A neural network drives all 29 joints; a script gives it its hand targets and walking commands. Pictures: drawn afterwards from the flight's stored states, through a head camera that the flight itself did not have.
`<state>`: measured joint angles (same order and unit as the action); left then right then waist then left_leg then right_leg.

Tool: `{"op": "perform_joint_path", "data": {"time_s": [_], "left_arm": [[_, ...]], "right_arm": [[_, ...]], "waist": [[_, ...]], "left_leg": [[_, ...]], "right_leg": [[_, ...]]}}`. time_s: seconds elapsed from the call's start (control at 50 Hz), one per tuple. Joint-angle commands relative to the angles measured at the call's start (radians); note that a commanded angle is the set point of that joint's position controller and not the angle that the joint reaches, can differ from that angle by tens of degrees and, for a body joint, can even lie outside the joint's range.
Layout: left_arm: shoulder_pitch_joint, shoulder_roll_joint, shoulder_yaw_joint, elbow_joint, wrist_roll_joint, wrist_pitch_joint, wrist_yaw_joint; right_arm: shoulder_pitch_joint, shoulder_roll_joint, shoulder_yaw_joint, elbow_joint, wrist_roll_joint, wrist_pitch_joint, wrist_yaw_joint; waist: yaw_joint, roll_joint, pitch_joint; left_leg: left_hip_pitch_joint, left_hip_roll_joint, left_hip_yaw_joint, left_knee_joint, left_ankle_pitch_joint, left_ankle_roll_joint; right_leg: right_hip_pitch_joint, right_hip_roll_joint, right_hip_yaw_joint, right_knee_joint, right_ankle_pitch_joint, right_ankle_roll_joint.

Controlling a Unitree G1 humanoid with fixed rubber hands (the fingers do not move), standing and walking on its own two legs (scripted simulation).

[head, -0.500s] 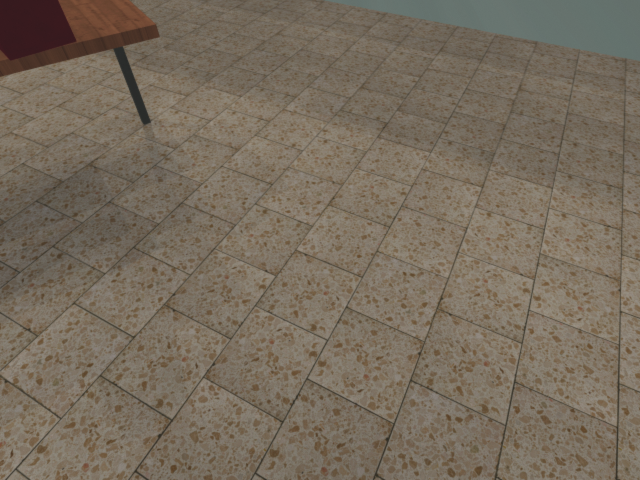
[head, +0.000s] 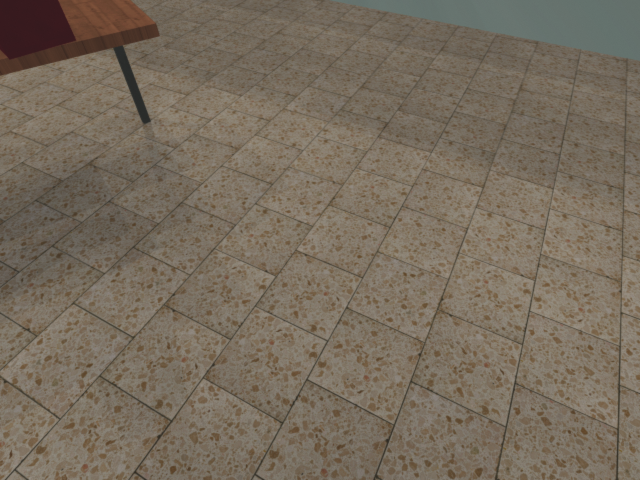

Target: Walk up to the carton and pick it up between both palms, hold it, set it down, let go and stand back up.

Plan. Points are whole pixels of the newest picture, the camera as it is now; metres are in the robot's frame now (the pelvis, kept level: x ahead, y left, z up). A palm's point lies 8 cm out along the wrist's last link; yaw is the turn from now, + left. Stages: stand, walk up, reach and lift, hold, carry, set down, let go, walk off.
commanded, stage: stand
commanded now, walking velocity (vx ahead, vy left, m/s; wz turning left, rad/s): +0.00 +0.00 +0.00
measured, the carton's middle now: out of the picture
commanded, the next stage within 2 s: walk up in 0.08 s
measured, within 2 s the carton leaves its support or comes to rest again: neither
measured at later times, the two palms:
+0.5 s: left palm out of the picture -0.01 +0.29 -0.14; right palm out of the picture +0.10 -0.24 -0.12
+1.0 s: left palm (20, 399) +0.27 +0.45 -0.12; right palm (360, 361) +0.32 -0.06 -0.12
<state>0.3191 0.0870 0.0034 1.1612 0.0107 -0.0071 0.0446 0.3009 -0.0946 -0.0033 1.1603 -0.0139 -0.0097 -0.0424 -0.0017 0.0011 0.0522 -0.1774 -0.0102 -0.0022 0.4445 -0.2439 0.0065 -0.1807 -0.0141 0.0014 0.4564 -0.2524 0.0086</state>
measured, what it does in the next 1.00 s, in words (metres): walks ahead, turning left: left foot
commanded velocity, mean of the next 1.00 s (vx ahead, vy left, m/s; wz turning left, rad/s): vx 0.00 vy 0.00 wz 0.00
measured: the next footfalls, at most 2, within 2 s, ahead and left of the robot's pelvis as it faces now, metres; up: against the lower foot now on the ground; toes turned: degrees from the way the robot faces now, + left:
left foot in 0.64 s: +0.16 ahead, +0.26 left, +0.00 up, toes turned +29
right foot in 1.14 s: +0.59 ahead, +0.19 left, +0.00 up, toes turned +28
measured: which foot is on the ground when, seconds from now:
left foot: down 0.00-0.32, up 0.34-0.62, down 0.64-1.00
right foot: down 0.00-0.64, up 0.66-1.00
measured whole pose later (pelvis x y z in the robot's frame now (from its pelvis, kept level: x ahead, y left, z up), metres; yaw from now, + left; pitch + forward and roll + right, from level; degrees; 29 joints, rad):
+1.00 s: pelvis +0.25 +0.18 -0.01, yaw +29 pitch -2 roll +1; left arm 0.17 0.27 -0.02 0.75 0.05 -0.03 -0.07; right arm 0.52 -0.19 0.01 0.89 -0.02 -0.11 0.01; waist -0.04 -0.07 0.05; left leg -0.04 -0.02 0.01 0.44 -0.37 0.03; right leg -0.68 -0.12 0.00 0.80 -0.02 0.02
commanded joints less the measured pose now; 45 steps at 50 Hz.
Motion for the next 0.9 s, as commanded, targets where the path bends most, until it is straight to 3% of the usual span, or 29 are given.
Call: {"op": "perform_joint_path", "data": {"time_s": [0.0,0.16,0.24,0.26,0.28,0.3,0.32,0.34,0.36,0.38,0.4,0.46,0.48,0.54,0.56,0.58,0.6,0.62,0.64,0.66,0.68,0.7,0.72,0.76,0.82,0.88], "left_arm": [[0.094,0.070,0.010,-0.001,0.000,-0.003,0.002],[0.103,0.066,0.008,0.007,-0.001,-0.006,0.003],[0.105,0.077,0.010,0.004,0.001,-0.001,0.003],[0.034,0.286,0.088,-0.127,0.049,-0.029,-0.002],[0.073,0.330,0.111,-0.130,0.050,-0.037,0.003],[0.140,0.333,0.117,-0.116,0.053,-0.041,0.011],[0.122,0.297,0.106,-0.117,0.056,-0.052,0.023],[0.090,0.255,0.090,-0.126,0.049,-0.066,0.031],[0.049,0.246,0.082,-0.139,0.048,-0.082,0.033],[0.023,0.259,0.077,-0.149,0.056,-0.095,0.030],[-0.001,0.288,0.076,-0.160,0.060,-0.103,0.025],[-0.016,0.326,0.071,-0.176,0.069,-0.100,0.007],[-0.025,0.292,0.068,-0.177,0.074,-0.088,0.003],[-0.025,0.354,0.066,-0.198,0.087,-0.066,-0.015],[-0.045,0.378,0.069,-0.210,0.091,-0.057,-0.021],[-0.081,0.407,0.075,-0.229,0.099,-0.050,-0.028],[-0.082,0.383,0.060,-0.237,0.100,-0.041,-0.041],[-0.079,0.300,0.024,-0.279,0.092,-0.035,-0.068],[-0.083,0.249,0.001,-0.368,0.061,-0.034,-0.096],[-0.086,0.319,0.011,-0.403,0.030,-0.035,-0.102],[-0.094,0.337,0.011,-0.412,0.019,-0.045,-0.104],[-0.088,0.335,0.009,-0.416,0.022,-0.056,-0.100],[-0.095,0.343,0.007,-0.415,0.033,-0.061,-0.094],[-0.082,0.333,0.005,-0.410,0.047,-0.058,-0.092],[-0.086,0.287,0.001,-0.426,0.043,-0.038,-0.104],[-0.144,0.262,-0.002,-0.458,0.043,-0.033,-0.114]], "right_arm": [[0.090,-0.064,-0.008,-0.001,0.000,-0.004,-0.001],[0.095,-0.063,-0.008,-0.002,0.001,-0.006,-0.002],[0.092,-0.063,-0.005,-0.005,0.001,-0.007,-0.002],[0.063,-0.249,-0.076,-0.098,-0.005,-0.012,0.024],[-0.051,-0.277,-0.083,-0.148,0.000,-0.008,0.035],[-0.184,-0.241,-0.079,-0.202,-0.010,-0.003,0.045],[-0.199,-0.205,-0.087,-0.228,-0.036,0.003,0.054],[-0.148,-0.200,-0.090,-0.228,-0.049,0.004,0.067],[-0.092,-0.194,-0.099,-0.229,-0.051,0.005,0.079],[-0.054,-0.187,-0.107,-0.228,-0.050,0.005,0.087],[-0.034,-0.180,-0.108,-0.234,-0.046,0.006,0.093],[-0.033,-0.168,-0.101,-0.264,-0.029,0.013,0.105],[-0.072,-0.185,-0.075,-0.258,-0.029,0.009,0.117],[-0.049,-0.203,-0.058,-0.269,-0.018,-0.004,0.123],[0.000,-0.221,-0.058,-0.261,-0.012,-0.010,0.116],[0.108,-0.251,-0.075,-0.255,-0.012,-0.020,0.108],[0.247,-0.301,-0.097,-0.219,-0.009,-0.032,0.091],[0.395,-0.368,-0.125,-0.199,-0.007,-0.039,0.069],[0.414,-0.429,-0.128,-0.241,0.006,-0.040,0.049],[0.341,-0.497,-0.121,-0.288,0.031,-0.035,0.031],[0.259,-0.514,-0.117,-0.325,0.037,-0.033,0.018],[0.210,-0.502,-0.112,-0.347,0.022,-0.034,0.011],[0.172,-0.459,-0.099,-0.365,0.006,-0.044,0.011],[0.181,-0.350,-0.060,-0.361,0.000,-0.073,0.024],[0.190,-0.318,-0.048,-0.346,-0.001,-0.105,0.034],[0.180,-0.315,-0.044,-0.345,0.000,-0.118,0.041]], "waist": [[-0.001,-0.004,0.050],[-0.002,-0.019,0.051],[-0.001,0.005,0.055],[0.023,-0.056,-0.014],[0.080,-0.114,0.045],[0.142,-0.231,0.080],[0.118,-0.182,0.129],[0.074,-0.098,0.137],[0.037,-0.078,0.110],[0.018,-0.077,0.079],[0.005,-0.112,0.066],[-0.002,-0.171,0.137],[0.025,-0.210,0.187],[0.011,-0.183,0.223],[-0.017,-0.154,0.202],[-0.077,-0.093,0.162],[-0.137,0.060,0.065],[-0.183,0.311,-0.023],[-0.153,0.412,-0.025],[-0.125,0.265,-0.077],[-0.090,0.193,-0.041],[-0.069,0.186,-0.001],[-0.058,0.151,0.040],[-0.035,0.098,0.050],[-0.004,0.068,0.063],[0.000,0.016,0.087]], "left_leg": [[-0.035,0.081,-0.075,-0.086,0.096,0.031],[-0.015,0.083,-0.073,-0.084,0.127,0.030],[-0.033,0.081,-0.072,-0.093,0.111,0.030],[-0.349,0.048,-0.190,0.019,-0.483,0.055],[-0.608,0.039,-0.165,0.092,-0.567,0.032],[-0.665,-0.012,-0.018,0.396,-0.343,-0.005],[-0.732,0.096,-0.026,0.586,-0.268,-0.031],[-0.709,0.137,-0.062,0.628,-0.206,-0.050],[-0.632,0.162,-0.089,0.651,-0.151,-0.058],[-0.567,0.165,-0.086,0.639,-0.138,-0.060],[-0.507,0.163,-0.070,0.604,-0.144,-0.064],[-0.421,0.155,0.011,0.452,-0.111,-0.067],[-0.438,0.137,0.094,0.436,-0.093,-0.045],[-0.257,0.094,0.200,0.350,-0.058,0.005],[-0.166,0.072,0.237,0.335,-0.069,0.018],[-0.027,0.044,0.246,0.275,-0.048,0.029],[0.140,-0.018,0.229,0.253,-0.095,0.041],[0.250,0.066,-0.060,0.129,-0.315,0.084],[0.308,0.263,-0.618,-0.120,-0.503,0.139],[0.280,0.396,-0.912,-0.308,-0.711,0.217],[0.250,0.414,-0.865,-0.322,-0.768,0.220],[0.213,0.410,-0.765,-0.268,-0.702,0.226],[0.135,0.392,-0.669,-0.218,-0.562,0.238],[0.015,0.333,-0.479,-0.185,-0.295,0.222],[-0.051,0.304,-0.360,-0.206,-0.140,0.242],[-0.079,0.233,-0.246,-0.241,-0.071,0.233]], "right_leg": [[-0.031,-0.064,0.060,-0.093,0.095,-0.026],[-0.035,-0.064,0.058,-0.091,0.115,-0.022],[-0.025,-0.065,0.057,-0.090,0.113,-0.021],[0.201,-0.090,0.083,-0.010,-0.366,-0.113],[0.318,-0.188,0.193,-0.069,-0.562,-0.174],[0.295,-0.371,0.371,-0.237,-0.629,-0.246],[0.249,-0.522,0.457,-0.307,-0.603,-0.285],[0.208,-0.517,0.412,-0.329,-0.565,-0.273],[0.164,-0.487,0.330,-0.334,-0.505,-0.249],[0.138,-0.461,0.256,-0.329,-0.467,-0.237],[0.114,-0.435,0.171,-0.327,-0.444,-0.224],[0.071,-0.373,-0.033,-0.302,-0.388,-0.195],[0.047,-0.336,-0.093,-0.287,-0.424,-0.175],[-0.083,-0.338,-0.172,-0.235,-0.465,-0.168],[-0.121,-0.339,-0.190,-0.180,-0.472,-0.170],[-0.185,-0.310,-0.235,-0.051,-0.449,-0.166],[-0.227,-0.228,-0.285,0.239,-0.280,-0.154],[-0.337,-0.109,-0.289,0.668,-0.291,-0.117],[-0.586,-0.008,-0.109,0.894,-0.435,-0.078],[-0.643,-0.036,0.037,0.970,-0.363,-0.066],[-0.681,-0.085,0.081,0.984,-0.291,-0.064],[-0.709,-0.116,0.075,0.973,-0.239,-0.060],[-0.684,-0.149,0.075,0.903,-0.212,-0.046],[-0.574,-0.168,0.096,0.768,-0.162,-0.028],[-0.551,-0.148,0.064,0.659,-0.072,0.005],[-0.535,-0.119,0.003,0.486,0.146,0.018]]}}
